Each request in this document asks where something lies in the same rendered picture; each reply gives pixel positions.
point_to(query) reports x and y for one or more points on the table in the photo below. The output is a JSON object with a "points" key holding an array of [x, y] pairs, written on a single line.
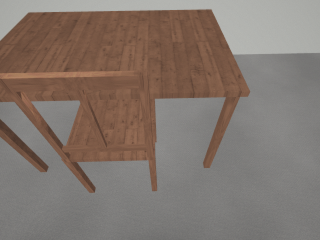
{"points": [[184, 51]]}

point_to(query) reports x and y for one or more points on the chair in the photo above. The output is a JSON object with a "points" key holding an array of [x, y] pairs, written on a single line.
{"points": [[103, 130]]}

